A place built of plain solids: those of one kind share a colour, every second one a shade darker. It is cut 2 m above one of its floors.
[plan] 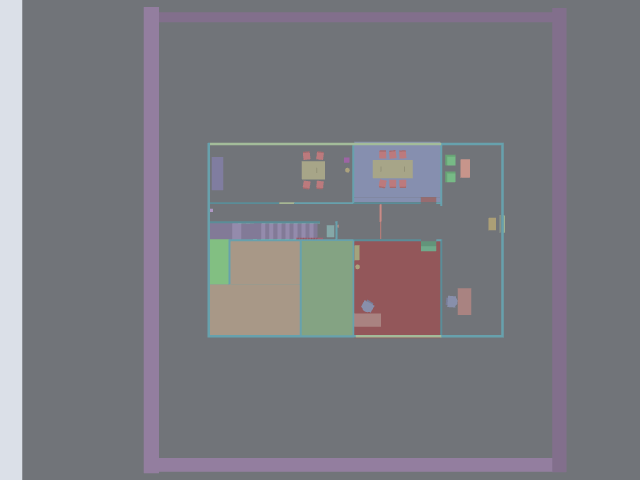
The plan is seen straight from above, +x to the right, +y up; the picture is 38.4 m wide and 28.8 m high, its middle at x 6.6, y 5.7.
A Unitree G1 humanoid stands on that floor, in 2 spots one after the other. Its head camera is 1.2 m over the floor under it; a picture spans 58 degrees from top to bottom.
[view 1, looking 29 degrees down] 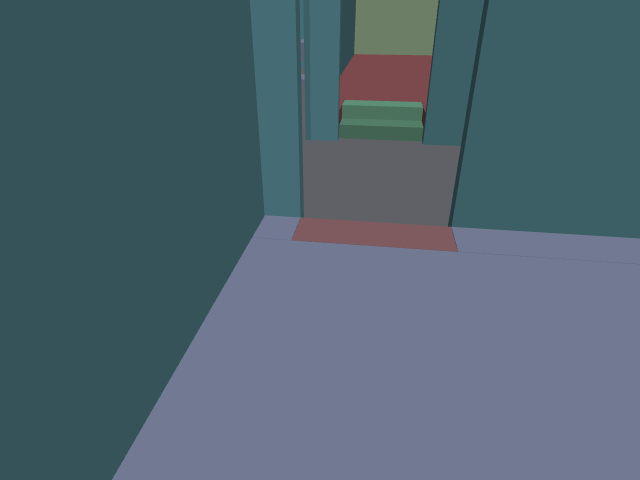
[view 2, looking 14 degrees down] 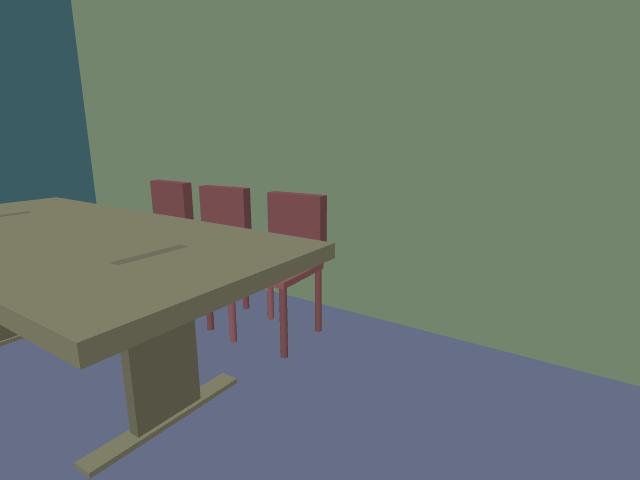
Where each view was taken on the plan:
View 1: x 13.12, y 10.39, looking -82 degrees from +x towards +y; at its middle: meet_steps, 2.47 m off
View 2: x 13.12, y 8.97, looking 124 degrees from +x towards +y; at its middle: side_chair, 2.54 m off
